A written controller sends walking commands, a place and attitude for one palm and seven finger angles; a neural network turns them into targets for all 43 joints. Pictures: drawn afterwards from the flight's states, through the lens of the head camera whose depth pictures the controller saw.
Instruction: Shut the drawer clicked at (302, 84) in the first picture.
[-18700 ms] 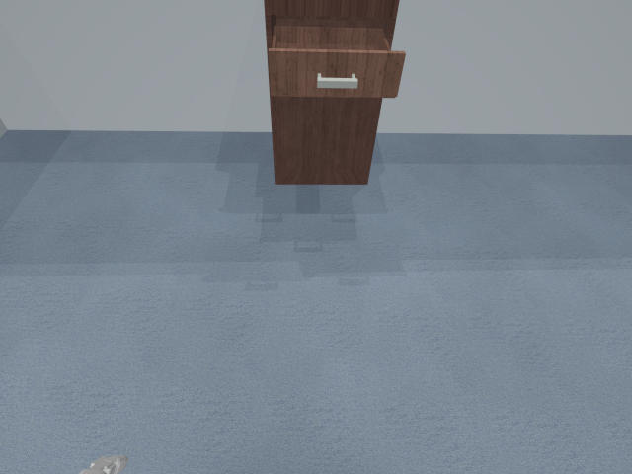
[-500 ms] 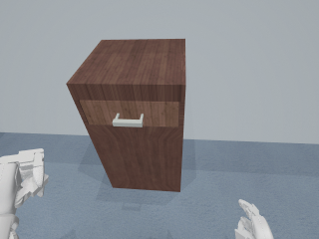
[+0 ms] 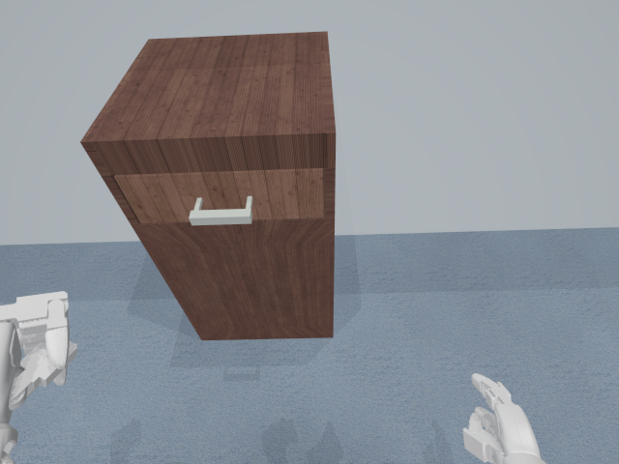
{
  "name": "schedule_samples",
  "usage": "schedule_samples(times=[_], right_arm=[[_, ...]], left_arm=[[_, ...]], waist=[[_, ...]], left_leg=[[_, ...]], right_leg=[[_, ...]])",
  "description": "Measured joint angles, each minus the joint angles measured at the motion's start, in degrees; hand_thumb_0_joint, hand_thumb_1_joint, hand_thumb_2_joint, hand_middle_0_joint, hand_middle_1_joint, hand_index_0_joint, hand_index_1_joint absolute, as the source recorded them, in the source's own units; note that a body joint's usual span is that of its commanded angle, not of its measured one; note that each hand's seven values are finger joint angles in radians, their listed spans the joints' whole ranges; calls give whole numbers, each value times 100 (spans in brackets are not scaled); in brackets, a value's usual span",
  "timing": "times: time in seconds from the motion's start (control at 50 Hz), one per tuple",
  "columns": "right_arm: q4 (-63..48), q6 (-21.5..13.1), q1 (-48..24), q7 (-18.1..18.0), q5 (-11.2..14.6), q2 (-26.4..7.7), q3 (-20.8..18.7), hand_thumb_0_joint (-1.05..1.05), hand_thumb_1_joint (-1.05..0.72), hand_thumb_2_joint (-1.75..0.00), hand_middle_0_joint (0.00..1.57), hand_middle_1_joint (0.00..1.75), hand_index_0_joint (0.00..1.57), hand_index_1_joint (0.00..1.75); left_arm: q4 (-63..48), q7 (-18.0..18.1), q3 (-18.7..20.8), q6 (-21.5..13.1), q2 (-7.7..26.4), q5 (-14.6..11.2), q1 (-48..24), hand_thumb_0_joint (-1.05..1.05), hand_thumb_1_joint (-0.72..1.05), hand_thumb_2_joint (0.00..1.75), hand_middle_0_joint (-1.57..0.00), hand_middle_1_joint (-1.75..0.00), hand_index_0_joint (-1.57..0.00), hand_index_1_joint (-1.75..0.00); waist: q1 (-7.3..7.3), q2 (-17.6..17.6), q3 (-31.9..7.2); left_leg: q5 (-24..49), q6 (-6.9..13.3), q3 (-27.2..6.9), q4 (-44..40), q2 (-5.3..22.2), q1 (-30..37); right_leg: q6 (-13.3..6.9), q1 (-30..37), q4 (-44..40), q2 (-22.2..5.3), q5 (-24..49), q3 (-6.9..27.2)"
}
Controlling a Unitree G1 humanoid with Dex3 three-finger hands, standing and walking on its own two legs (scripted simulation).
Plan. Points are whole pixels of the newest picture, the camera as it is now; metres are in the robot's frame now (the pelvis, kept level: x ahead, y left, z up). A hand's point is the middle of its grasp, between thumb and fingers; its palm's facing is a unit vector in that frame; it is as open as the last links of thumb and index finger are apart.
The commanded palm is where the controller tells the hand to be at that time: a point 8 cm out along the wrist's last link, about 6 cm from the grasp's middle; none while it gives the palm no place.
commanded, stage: step back with the hand held close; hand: left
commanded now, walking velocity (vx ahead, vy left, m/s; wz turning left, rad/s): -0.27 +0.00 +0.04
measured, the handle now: (222, 209) +0.59 +0.23 -0.08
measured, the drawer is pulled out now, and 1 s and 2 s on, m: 0.00 0.00 0.00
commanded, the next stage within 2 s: stop stepping back and stand still in 0.96 s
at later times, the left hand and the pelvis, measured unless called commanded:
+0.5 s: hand out of the picture +0.11 +0.27 +0.14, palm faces +0.36 -0.80 -0.48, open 3.2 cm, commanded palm +0.05 +0.31 +0.17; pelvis -0.08 +0.03 -0.01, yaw +1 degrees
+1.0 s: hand out of the picture +0.05 +0.24 +0.15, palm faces +0.24 -0.83 -0.51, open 3.2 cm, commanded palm -0.03 +0.29 +0.17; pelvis -0.16 +0.01 -0.02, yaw -2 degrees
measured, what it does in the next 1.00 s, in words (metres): walks backwards: right foot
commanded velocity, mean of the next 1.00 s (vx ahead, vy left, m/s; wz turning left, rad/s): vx -0.33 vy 0.00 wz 0.02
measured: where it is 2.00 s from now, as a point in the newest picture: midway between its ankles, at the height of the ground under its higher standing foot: outside the picture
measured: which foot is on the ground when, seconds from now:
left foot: down 0.00-1.00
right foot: down 0.00-0.64, up 0.66-0.90, down 0.92-1.00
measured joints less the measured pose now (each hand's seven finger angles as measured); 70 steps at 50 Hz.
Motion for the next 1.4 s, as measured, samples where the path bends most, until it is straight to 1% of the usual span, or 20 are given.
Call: schedule_samples(times=[0.1,0.22,0.4,0.52,0.64,0.72,0.78,0.82,0.88,0.92,0.96,1.02,1.08,1.12,1.14,1.18,1.24,1.3,1.36,1.4], right_arm=[[-95,145,81,-54,24,34,-69,1,-91,-90,20,30,20,30],[-158,110,171,-107,7,121,-32,2,-91,-90,20,30,20,30],[-229,-139,44,-108,14,217,70,2,-91,-90,20,30,20,30],[-178,-264,147,-101,-46,211,100,1,-91,-90,20,30,20,30],[-9,-326,273,-147,-100,154,77,1,-91,-90,20,30,20,30],[42,-392,380,-191,-111,196,-1,2,-91,-90,20,30,20,30],[97,-439,458,-136,-125,282,-18,2,-91,-90,20,30,20,30],[124,-492,439,-88,-140,338,-2,2,-91,-90,20,30,20,30],[171,-592,231,-8,-175,411,40,2,-91,-90,20,30,20,30],[164,-606,-37,52,-204,445,82,1,-91,-90,20,30,20,30],[257,-573,-354,61,-206,397,85,1,-91,-90,20,30,20,30],[281,-507,-563,72,-141,398,75,1,-91,-90,20,30,20,30],[94,-488,-499,144,-90,485,119,1,-91,-90,20,30,20,30],[-82,-457,-381,181,-94,473,114,1,-91,-90,20,30,20,30],[-128,-414,-287,176,-68,443,92,1,-91,-90,20,30,20,30],[-34,-287,-17,163,-12,402,48,1,-91,-90,20,30,20,30],[317,-105,411,87,56,332,-19,1,-91,-90,20,30,20,30],[479,-184,734,-85,81,209,-51,2,-91,-90,20,30,20,30],[593,-425,842,-201,61,-12,-75,2,-91,-90,20,30,20,30],[618,-541,727,-226,57,-80,-105,2,-91,-90,20,30,20,30]], left_arm=[[-308,-1,-99,69,142,4,382,1,89,90,-140,-160,-140,-160],[-793,124,166,-6,429,5,502,2,88,90,-140,-160,-140,-160],[-594,197,245,-151,209,120,326,1,88,90,-141,-160,-140,-160],[-678,233,98,-196,29,208,291,1,88,90,-141,-160,-140,-160],[-1049,346,99,-398,164,227,241,1,88,90,-141,-160,-141,-160],[-954,317,338,-468,426,356,31,1,88,90,-141,-160,-141,-160],[-924,316,580,-504,556,327,111,1,88,90,-141,-160,-141,-160],[-978,331,703,-525,569,220,299,1,88,90,-141,-160,-141,-160],[-1080,326,719,-569,530,53,532,1,89,90,-141,-160,-141,-160],[-1177,298,701,-651,567,26,537,1,89,90,-141,-160,-141,-160],[-1146,209,489,-744,503,60,285,1,89,90,-141,-160,-141,-160],[-1222,106,325,-735,604,65,-29,1,88,90,-141,-160,-141,-160],[-1419,22,559,-708,922,-51,64,2,88,90,-141,-160,-140,-160],[-1464,-33,718,-634,1044,-111,215,1,88,90,-141,-160,-140,-160],[-1459,-46,741,-588,1052,-123,309,1,88,90,-141,-160,-140,-160],[-1426,-14,739,-525,990,-155,607,1,88,90,-141,-160,-140,-160],[-1108,61,718,-413,554,-150,963,1,88,90,-141,-160,-141,-160],[-438,246,564,-302,139,-13,750,1,88,90,-141,-160,-141,-160],[64,371,181,-119,-217,112,200,1,88,90,-141,-160,-141,-160],[44,410,-55,-6,-336,171,-100,1,89,90,-141,-160,-141,-160]], waist=[[-39,-155,92],[44,-299,125],[53,-158,108],[74,-173,145],[-2,-297,203],[-177,-244,176],[-197,-232,-75],[-142,-278,-259],[21,-445,-373],[165,-657,-262],[199,-529,34],[136,-377,394],[50,-475,417],[-92,-404,360],[-209,-314,322],[-216,-386,52],[5,-610,-530],[100,-661,-749],[116,-547,-629],[80,-559,-411]], left_leg=[[72,77,53,28,-66,-219],[125,157,57,190,-132,-438],[232,271,41,537,-165,-812],[-60,226,-99,873,-116,-1155],[194,248,-230,942,-113,-1336],[595,365,-373,748,-116,-1419],[789,359,-389,466,-66,-1577],[991,310,-330,220,-41,-1716],[1298,239,-109,-128,-27,-1929],[1425,214,154,-128,-30,-2136],[1498,223,177,-35,108,-2219],[1730,235,109,-195,234,-2035],[1878,198,187,-251,289,-1922],[1838,126,120,-157,310,-1952],[1346,13,-4,98,295,-2040],[164,-237,-285,1491,63,-2426],[-206,-329,-362,3203,-160,-2528],[-307,-235,-204,2560,-62,-1791],[-98,-33,-143,1134,36,-800],[-249,-96,-131,550,-6,-448]], right_leg=[[70,-283,153,-75,20,41],[135,-540,424,-152,14,32],[195,-923,836,-207,81,-4],[159,-1082,796,-111,248,-62],[194,-1216,819,-24,295,-64],[255,-1325,1997,261,-236,181],[207,-1024,2574,421,-764,214],[138,-637,2289,402,-1142,169],[33,30,997,230,-1248,133],[0,309,149,51,-809,293],[2,315,77,160,-1192,338],[117,122,672,306,-1161,258],[305,-161,1370,269,-1397,145],[47,-172,1394,294,-1490,-18],[-95,-105,1347,322,-1408,-149],[-220,-43,1259,196,-1283,-184],[-122,29,893,-46,-1085,79],[-67,170,503,-185,-853,140],[21,163,575,-232,-874,-12],[112,-40,1022,-304,-1030,-74]])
